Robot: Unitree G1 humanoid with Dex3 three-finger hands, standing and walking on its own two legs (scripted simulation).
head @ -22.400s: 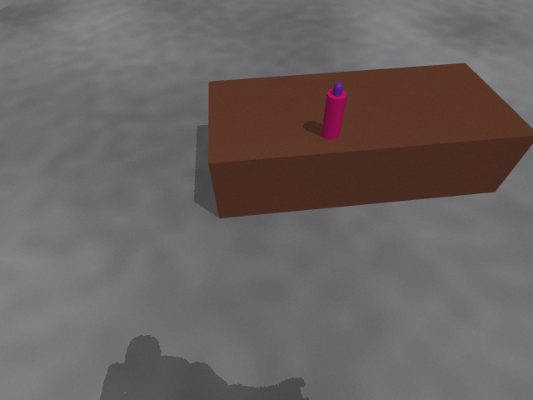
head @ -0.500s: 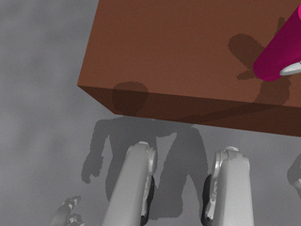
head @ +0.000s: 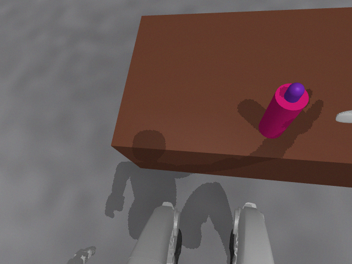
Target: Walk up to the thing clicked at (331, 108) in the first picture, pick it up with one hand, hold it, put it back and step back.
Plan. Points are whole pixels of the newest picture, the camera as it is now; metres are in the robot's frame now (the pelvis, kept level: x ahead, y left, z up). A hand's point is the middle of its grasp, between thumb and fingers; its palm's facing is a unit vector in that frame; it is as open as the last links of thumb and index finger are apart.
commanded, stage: home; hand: right
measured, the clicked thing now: (282, 110) +0.51 -0.22 -0.14
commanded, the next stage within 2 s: none
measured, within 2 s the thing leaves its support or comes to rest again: neither
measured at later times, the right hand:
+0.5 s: hand out of the picture +0.30 -0.27 +0.03, palm faces +0.27 +0.91 -0.33, open 17.1 cm
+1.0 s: hand (322, 238) +0.20 -0.18 +0.05, palm faces +0.23 +0.94 -0.26, open 17.4 cm
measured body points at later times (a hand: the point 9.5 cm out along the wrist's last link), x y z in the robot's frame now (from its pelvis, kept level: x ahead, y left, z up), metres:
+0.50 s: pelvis +0.04 -0.02 +0.11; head +0.10 -0.04 +0.56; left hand +0.16 +0.23 +0.00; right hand +0.28 -0.31 +0.05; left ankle +0.03 +0.14 -0.58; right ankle +0.06 -0.14 -0.58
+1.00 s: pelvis +0.05 +0.02 +0.12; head +0.07 +0.01 +0.57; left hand +0.25 +0.24 +0.04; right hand +0.19 -0.23 +0.07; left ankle +0.03 +0.14 -0.58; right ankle +0.06 -0.14 -0.58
